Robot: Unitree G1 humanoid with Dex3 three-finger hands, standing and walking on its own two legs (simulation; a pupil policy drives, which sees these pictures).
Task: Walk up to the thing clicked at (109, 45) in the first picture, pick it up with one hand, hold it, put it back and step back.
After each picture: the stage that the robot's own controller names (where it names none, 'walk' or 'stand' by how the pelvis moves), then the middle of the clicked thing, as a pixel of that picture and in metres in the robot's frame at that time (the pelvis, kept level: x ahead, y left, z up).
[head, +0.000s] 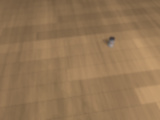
stand; (111, 42) +1.41 -0.33 -0.72
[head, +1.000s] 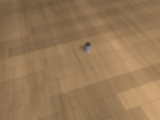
walk; (88, 47) +1.32 +0.05 -0.70
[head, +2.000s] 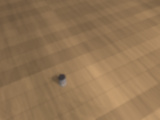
walk; (62, 80) +0.85 +0.22 -0.70
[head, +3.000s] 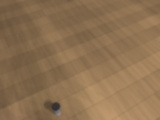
walk; (56, 109) +0.53 +0.21 -0.70
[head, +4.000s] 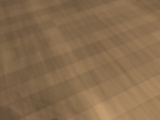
stand; out of the picture +0.42 +0.18 -0.71
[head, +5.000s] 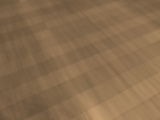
stand; out of the picture +0.38 +0.19 -0.71
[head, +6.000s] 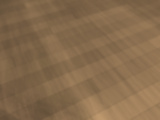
stand; out of the picture +0.36 +0.18 -0.73
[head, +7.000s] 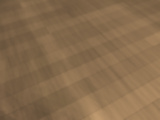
stand; out of the picture +0.36 +0.21 -0.73
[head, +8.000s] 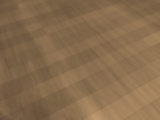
stand; out of the picture +0.35 +0.21 -0.73
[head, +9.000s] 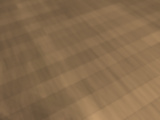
stand; out of the picture +0.34 +0.21 -0.73
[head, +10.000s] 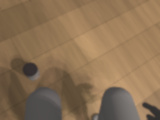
go down; (31, 71) +0.42 +0.22 -0.37
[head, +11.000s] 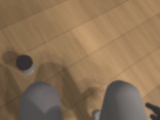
go down; (26, 65) +0.42 +0.24 -0.31
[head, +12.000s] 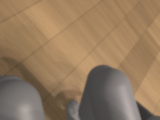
close in; out of the picture +0.41 +0.28 -0.22
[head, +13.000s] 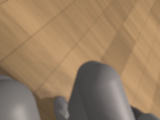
close; out of the picture +0.40 +0.28 -0.22
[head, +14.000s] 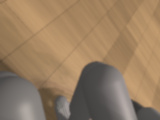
lift; out of the picture +0.36 +0.27 -0.22
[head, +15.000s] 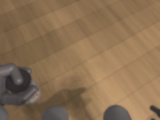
lift; (24, 87) +0.32 +0.20 -0.02
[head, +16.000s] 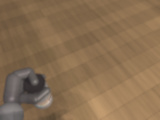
hold; (39, 92) +0.32 +0.17 +0.00
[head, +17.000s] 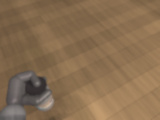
hold; (40, 94) +0.32 +0.16 +0.00
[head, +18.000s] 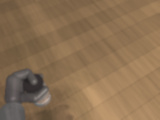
crouch; (37, 91) +0.34 +0.17 -0.05
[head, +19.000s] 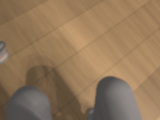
lower; out of the picture +0.46 +0.25 -0.10
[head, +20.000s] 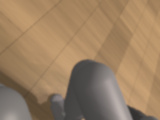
lower; out of the picture +0.41 +0.29 -0.22
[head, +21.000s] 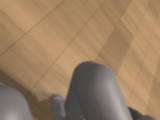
lower; out of the picture +0.41 +0.29 -0.22
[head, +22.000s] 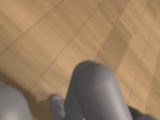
lower; out of the picture +0.41 +0.29 -0.22
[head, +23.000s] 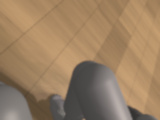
lower; out of the picture +0.41 +0.29 -0.22
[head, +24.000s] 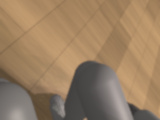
open; out of the picture +0.40 +0.28 -0.23
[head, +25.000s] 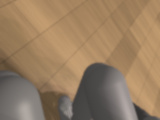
stand; out of the picture +0.40 +0.27 -0.23
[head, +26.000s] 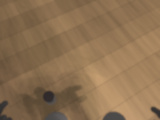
walk; (50, 98) +0.39 +0.20 -0.53
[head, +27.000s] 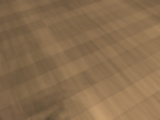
stand; out of the picture +0.36 +0.18 -0.66
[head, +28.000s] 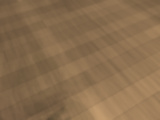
stand; out of the picture +0.36 +0.19 -0.66
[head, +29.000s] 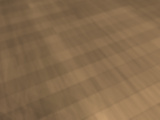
stand; out of the picture +0.37 +0.16 -0.72
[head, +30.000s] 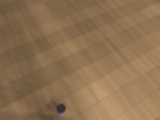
walk; (61, 110) +0.43 +0.12 -0.71
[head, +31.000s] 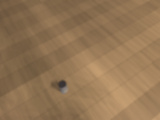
walk; (63, 86) +0.66 +0.21 -0.69
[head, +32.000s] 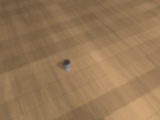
stand; (67, 65) +1.02 +0.18 -0.70
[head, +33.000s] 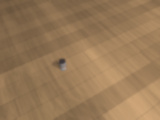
stand; (62, 64) +1.00 +0.22 -0.71
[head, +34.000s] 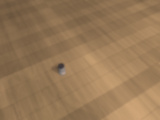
stand; (61, 69) +1.00 +0.22 -0.73
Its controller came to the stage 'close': yes
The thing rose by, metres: 0.70
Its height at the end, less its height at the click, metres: +0.00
